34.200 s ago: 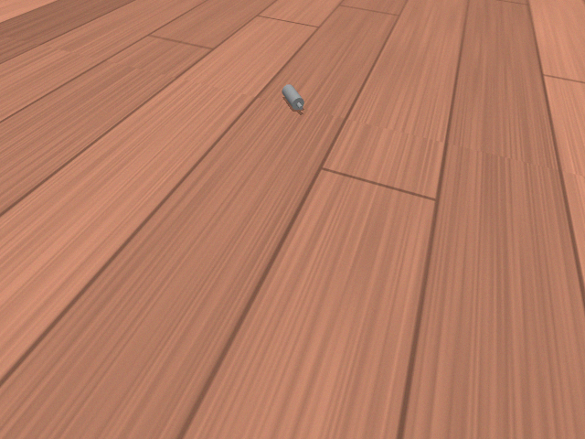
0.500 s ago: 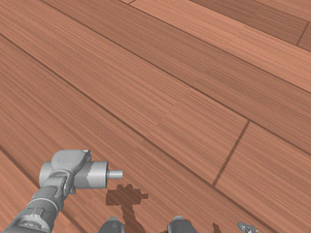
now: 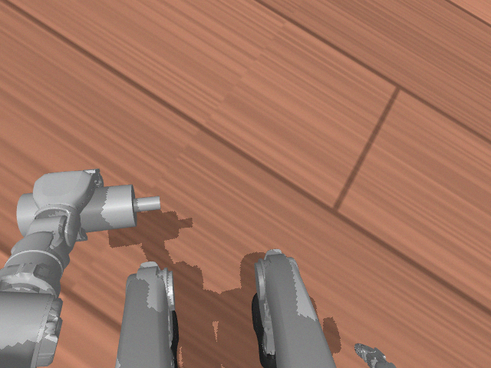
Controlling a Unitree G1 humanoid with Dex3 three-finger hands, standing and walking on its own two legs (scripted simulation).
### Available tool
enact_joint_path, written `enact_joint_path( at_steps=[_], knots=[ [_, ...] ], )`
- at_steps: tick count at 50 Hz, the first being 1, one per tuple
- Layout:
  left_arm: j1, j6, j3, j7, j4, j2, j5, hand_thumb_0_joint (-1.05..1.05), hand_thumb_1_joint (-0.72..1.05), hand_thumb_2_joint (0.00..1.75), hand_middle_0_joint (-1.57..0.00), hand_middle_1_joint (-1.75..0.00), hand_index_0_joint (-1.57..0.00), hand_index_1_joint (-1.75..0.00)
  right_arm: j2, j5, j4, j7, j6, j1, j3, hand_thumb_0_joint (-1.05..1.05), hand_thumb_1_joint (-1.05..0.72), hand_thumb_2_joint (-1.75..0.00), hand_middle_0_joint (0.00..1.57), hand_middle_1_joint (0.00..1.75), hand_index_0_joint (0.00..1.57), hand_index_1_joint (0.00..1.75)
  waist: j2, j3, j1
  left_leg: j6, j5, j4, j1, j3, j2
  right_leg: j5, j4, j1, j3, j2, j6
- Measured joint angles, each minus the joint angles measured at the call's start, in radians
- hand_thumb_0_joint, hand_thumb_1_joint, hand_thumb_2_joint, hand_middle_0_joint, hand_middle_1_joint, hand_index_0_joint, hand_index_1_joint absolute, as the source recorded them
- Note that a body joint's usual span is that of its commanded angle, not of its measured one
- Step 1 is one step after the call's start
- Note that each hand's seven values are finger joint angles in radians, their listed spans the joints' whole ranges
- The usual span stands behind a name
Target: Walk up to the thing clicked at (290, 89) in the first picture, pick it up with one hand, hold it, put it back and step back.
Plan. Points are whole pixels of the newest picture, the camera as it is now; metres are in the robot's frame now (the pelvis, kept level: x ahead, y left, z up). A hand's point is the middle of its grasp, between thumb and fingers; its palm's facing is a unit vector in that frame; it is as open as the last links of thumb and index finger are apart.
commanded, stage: crouch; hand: left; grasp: from above
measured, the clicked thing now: (97, 209) +0.41 +0.22 -0.19
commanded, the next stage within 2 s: lower in 0.92 s
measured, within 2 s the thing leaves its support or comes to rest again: neither
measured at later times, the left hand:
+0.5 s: hand (93, 208) +0.44 +0.26 -0.27, palm faces -0.48 -0.03 -0.88, open 11.2 cm
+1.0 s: hand (100, 211) +0.44 +0.26 -0.33, palm faces -0.48 -0.03 -0.88, open 11.1 cm
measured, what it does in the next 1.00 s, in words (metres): lowers itself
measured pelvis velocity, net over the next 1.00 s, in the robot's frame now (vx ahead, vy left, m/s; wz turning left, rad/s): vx -0.02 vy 0.00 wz -0.06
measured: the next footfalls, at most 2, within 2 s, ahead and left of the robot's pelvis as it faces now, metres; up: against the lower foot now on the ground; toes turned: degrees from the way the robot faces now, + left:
none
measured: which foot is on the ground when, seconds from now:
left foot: down 0.00-1.00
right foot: down 0.00-1.00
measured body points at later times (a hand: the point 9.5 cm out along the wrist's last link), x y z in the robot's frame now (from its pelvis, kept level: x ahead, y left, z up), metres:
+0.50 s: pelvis -0.01 -0.01 -0.10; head +0.23 +0.04 +0.28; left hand +0.46 +0.26 -0.22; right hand +0.05 -0.29 -0.21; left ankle +0.07 +0.13 -0.47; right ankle +0.08 -0.15 -0.47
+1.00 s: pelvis -0.02 +0.00 -0.15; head +0.23 +0.05 +0.22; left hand +0.46 +0.26 -0.28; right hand +0.01 -0.28 -0.26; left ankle +0.07 +0.13 -0.47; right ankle +0.08 -0.15 -0.47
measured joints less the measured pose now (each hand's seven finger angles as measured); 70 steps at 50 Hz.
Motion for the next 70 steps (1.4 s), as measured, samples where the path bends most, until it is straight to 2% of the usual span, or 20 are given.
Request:
enact_joint_path(
  at_steps=[7, 16, 24, 30, 39, 50, 59, 70],
  knots=[
    [-0.037, -0.053, 0.029, 0.02, 0.021, 0.038, 0.036, 0.0, -0.15, 0.61, -0.6, -0.62, -0.6, -0.62, -0.008, -0.02, 0.0, 0.028, -0.029, -0.023, 0.018, 0.01, -0.89, -0.9, 0.21, 0.3, 0.2, 0.3, -0.017, 0.015, -0.009, -0.012, -0.024, 0.128, -0.128, -0.025, -0.012, -0.032, 0.128, -0.12, -0.011, -0.002, 0.0],
    [-0.104, -0.061, 0.067, 0.053, 0.063, 0.097, 0.07, 0.0, -0.17, 0.64, -0.6, -0.63, -0.6, -0.62, -0.035, -0.04, -0.016, 0.056, -0.041, -0.045, 0.018, 0.01, -0.9, -0.9, 0.21, 0.3, 0.2, 0.3, -0.037, 0.043, -0.031, -0.025, -0.048, 0.248, -0.233, -0.05, -0.011, -0.051, 0.241, -0.223, -0.022, 0.009, -0.002],
    [-0.141, -0.052, 0.086, 0.03, 0.096, 0.133, 0.06, 0.0, -0.17, 0.64, -0.6, -0.62, -0.6, -0.62, -0.046, -0.045, -0.023, 0.079, -0.034, -0.043, 0.022, 0.01, -0.91, -0.9, 0.21, 0.3, 0.2, 0.3, -0.036, 0.069, -0.044, -0.025, -0.061, 0.321, -0.288, -0.059, -0.008, -0.057, 0.306, -0.278, -0.022, 0.02, 0.004],
    [-0.148, -0.082, 0.1, 0.007, 0.1, 0.155, 0.064, 0.0, -0.17, 0.64, -0.6, -0.62, -0.6, -0.62, -0.043, -0.048, -0.015, 0.096, -0.025, -0.035, 0.029, 0.01, -0.91, -0.9, 0.21, 0.3, 0.2, 0.3, -0.038, 0.087, -0.048, -0.022, -0.064, 0.372, -0.328, -0.065, -0.01, -0.058, 0.351, -0.314, -0.021, 0.024, 0.01],
    [-0.175, -0.117, 0.105, 0.023, 0.138, 0.185, 0.094, 0.0, -0.15, 0.61, -0.61, -0.61, -0.6, -0.61, -0.04, -0.057, -0.005, 0.111, -0.023, -0.03, 0.039, 0.01, -0.91, -0.9, 0.21, 0.3, 0.2, 0.3, -0.046, 0.114, -0.06, -0.018, -0.052, 0.44, -0.395, -0.066, -0.021, -0.05, 0.416, -0.374, -0.014, 0.026, 0.007],
    [-0.217, -0.124, 0.117, 0.065, 0.212, 0.207, 0.116, 0.0, -0.16, 0.6, -0.62, -0.6, -0.62, -0.59, -0.045, -0.07, 0.006, 0.113, -0.032, -0.034, 0.058, 0.01, -0.91, -0.9, 0.21, 0.3, 0.2, 0.3, -0.047, 0.118, -0.078, -0.016, -0.049, 0.5, -0.454, -0.069, -0.026, -0.048, 0.474, -0.432, -0.009, 0.031, 0.006],
    [-0.26, -0.123, 0.118, 0.071, 0.272, 0.24, 0.115, 0.0, -0.16, 0.6, -0.63, -0.57, -0.63, -0.57, -0.053, -0.079, 0.005, 0.121, -0.039, -0.043, 0.088, 0.01, -0.91, -0.9, 0.21, 0.3, 0.2, 0.3, -0.053, 0.139, -0.091, -0.02, -0.06, 0.539, -0.48, -0.081, -0.027, -0.055, 0.508, -0.456, -0.014, 0.036, 0.017],
    [-0.227, -0.155, 0.159, 0.09, 0.249, 0.28, 0.127, 0.0, -0.14, 0.55, -0.66, -0.54, -0.66, -0.54, -0.055, -0.096, -0.002, 0.136, -0.042, -0.055, 0.099, 0.01, -0.91, -0.9, 0.21, 0.3, 0.2, 0.3, -0.082, 0.188, -0.107, -0.027, -0.073, 0.604, -0.515, -0.106, -0.033, -0.062, 0.559, -0.484, -0.028, 0.043, 0.016]
  ],
)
